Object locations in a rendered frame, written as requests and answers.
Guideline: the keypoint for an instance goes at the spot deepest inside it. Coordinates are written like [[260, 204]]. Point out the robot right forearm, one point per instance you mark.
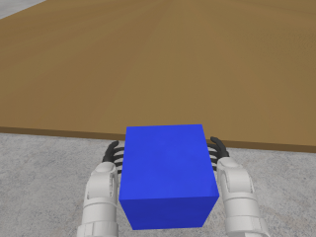
[[243, 216]]

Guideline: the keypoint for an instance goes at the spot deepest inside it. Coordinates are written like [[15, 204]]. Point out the carton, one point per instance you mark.
[[167, 180]]

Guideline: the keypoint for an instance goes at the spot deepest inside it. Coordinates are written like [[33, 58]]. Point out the right robot hand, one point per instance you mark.
[[219, 153]]

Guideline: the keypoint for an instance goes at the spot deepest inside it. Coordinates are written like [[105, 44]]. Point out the left robot hand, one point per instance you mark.
[[111, 151]]

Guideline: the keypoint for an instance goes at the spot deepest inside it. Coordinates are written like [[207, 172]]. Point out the robot left forearm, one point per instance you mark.
[[99, 217]]

